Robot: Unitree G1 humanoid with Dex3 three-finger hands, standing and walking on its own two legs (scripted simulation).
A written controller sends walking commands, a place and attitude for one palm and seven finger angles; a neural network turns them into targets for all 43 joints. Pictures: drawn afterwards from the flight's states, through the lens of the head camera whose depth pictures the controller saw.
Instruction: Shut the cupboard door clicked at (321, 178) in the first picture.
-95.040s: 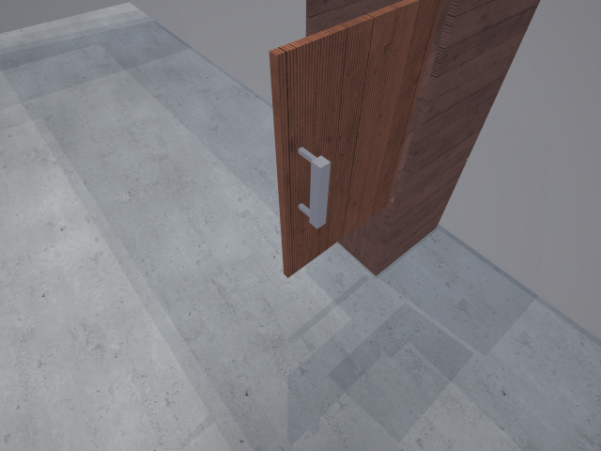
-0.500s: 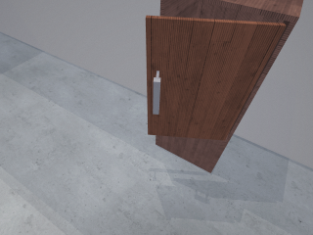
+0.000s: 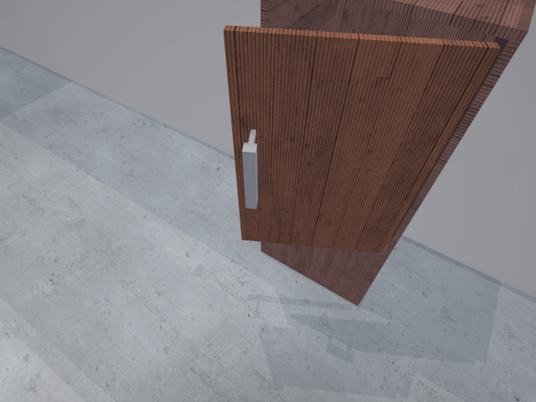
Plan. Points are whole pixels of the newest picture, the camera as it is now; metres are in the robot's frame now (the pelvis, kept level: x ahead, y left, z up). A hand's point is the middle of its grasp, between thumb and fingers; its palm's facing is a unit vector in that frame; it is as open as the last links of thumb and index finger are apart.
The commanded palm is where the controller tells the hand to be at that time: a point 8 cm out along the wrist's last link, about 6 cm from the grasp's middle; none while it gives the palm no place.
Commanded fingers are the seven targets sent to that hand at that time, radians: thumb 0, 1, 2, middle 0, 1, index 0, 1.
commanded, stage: shuffle to correct the standing spot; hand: left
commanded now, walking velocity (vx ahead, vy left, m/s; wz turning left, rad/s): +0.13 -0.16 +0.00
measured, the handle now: (252, 170) +0.55 +0.07 -0.01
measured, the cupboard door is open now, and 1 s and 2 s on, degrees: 27 27 27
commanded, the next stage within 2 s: come to a stop and stand still in 0.48 s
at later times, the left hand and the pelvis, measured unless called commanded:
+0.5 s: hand (190, 395) +0.16 +0.14 -0.16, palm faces +0.01 -0.98 -0.19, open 7.3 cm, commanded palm none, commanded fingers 0.00 0.90 0.90 -0.20 -0.30 -0.20 -0.30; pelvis +0.09 -0.05 +0.01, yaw -1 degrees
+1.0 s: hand (233, 394) +0.17 +0.07 -0.17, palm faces +0.06 -0.98 -0.17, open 7.3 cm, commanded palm none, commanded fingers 0.00 0.90 0.90 -0.20 -0.30 -0.20 -0.30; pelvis +0.11 -0.11 +0.00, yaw +0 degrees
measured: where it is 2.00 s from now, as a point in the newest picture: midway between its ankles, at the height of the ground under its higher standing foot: outside the picture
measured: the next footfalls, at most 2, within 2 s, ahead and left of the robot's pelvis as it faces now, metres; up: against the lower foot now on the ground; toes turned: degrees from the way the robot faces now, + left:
left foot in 0.18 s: +0.10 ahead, +0.09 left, +0.00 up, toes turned +6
right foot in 0.58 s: +0.19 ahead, -0.23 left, +0.00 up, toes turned -6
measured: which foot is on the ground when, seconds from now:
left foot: up 0.00-0.16, down 0.18-0.58, up 0.60-0.86, down 0.88-1.00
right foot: down 0.00-0.18, up 0.20-0.56, down 0.58-1.00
